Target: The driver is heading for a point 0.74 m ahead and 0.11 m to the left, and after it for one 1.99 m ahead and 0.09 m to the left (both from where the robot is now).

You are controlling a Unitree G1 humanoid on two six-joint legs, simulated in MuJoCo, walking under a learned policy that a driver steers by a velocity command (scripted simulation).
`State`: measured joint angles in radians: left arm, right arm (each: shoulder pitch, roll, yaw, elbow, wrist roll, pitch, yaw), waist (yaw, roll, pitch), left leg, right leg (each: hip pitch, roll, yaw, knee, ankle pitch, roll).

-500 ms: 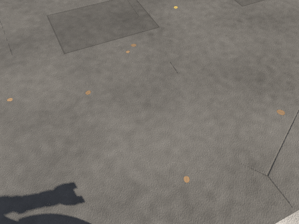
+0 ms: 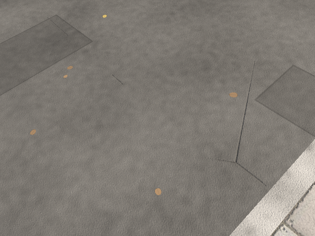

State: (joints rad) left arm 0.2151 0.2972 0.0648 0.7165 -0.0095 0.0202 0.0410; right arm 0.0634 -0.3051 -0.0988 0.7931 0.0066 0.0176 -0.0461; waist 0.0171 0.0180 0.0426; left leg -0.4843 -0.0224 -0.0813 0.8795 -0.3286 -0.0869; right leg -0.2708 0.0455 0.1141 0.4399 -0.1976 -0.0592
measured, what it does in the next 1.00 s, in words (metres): walks ahead, turning left: left foot, then right foot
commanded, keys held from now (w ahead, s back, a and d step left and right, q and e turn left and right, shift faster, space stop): e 0.08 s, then no key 0.06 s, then w+q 0.86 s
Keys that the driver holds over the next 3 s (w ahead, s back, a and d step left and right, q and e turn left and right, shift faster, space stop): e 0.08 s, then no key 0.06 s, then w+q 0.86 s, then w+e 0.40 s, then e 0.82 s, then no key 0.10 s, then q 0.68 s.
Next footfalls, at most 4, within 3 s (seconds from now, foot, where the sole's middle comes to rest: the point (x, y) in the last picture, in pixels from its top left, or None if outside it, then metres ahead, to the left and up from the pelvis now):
0.20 left None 0.07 0.15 -0.78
0.52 right None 0.14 -0.11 -0.78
0.98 left None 0.42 0.20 -0.78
1.52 right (158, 164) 0.78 0.10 -0.78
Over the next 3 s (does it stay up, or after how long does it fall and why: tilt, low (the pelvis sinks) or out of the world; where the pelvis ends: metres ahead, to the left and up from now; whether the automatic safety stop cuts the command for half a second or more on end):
stays up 0.72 0.24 0.00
